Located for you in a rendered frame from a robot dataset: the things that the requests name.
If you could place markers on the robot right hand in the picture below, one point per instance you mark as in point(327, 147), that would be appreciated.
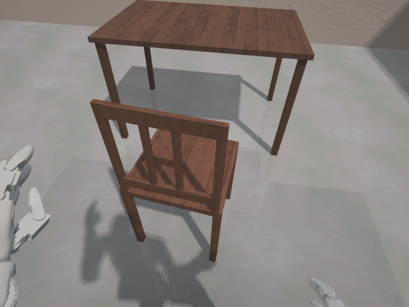
point(325, 293)

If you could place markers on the chair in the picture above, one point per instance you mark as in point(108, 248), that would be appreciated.
point(189, 163)

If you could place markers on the table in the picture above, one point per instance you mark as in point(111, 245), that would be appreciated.
point(267, 32)

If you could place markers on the robot left forearm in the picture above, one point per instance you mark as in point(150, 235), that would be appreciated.
point(8, 287)

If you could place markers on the robot left hand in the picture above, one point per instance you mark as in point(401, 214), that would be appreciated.
point(12, 175)

